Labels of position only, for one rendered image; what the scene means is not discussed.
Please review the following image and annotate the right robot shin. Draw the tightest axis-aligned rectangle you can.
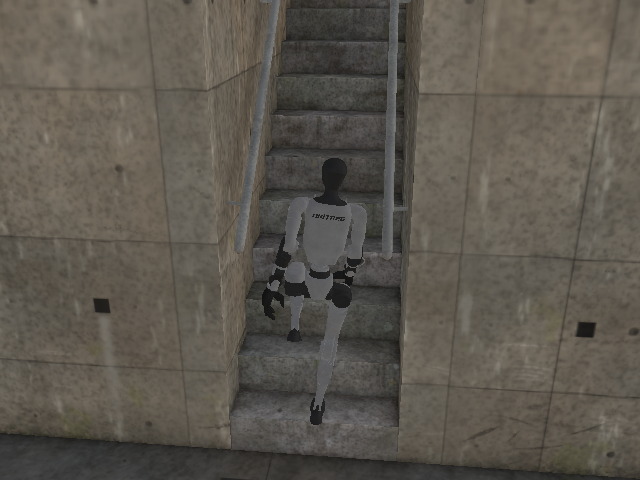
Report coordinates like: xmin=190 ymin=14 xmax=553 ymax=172
xmin=313 ymin=342 xmax=338 ymax=411

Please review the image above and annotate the right robot upper arm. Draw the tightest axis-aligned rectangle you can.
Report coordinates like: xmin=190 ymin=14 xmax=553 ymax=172
xmin=347 ymin=204 xmax=367 ymax=259

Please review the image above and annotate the robot right forearm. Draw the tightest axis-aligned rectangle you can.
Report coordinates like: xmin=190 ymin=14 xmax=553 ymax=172
xmin=344 ymin=247 xmax=363 ymax=277

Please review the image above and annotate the humanoid robot torso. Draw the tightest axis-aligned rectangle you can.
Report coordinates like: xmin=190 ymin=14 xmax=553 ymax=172
xmin=303 ymin=194 xmax=352 ymax=300

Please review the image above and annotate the right robot hand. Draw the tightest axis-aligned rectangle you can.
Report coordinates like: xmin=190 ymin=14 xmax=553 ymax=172
xmin=333 ymin=270 xmax=354 ymax=286

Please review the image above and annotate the left robot upper arm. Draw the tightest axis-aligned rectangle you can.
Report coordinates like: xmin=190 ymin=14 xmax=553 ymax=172
xmin=283 ymin=197 xmax=310 ymax=253

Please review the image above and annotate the robot left forearm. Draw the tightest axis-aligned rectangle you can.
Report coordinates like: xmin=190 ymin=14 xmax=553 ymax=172
xmin=267 ymin=237 xmax=291 ymax=291

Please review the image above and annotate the left robot hand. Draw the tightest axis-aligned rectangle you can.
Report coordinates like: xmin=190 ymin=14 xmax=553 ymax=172
xmin=262 ymin=287 xmax=284 ymax=320

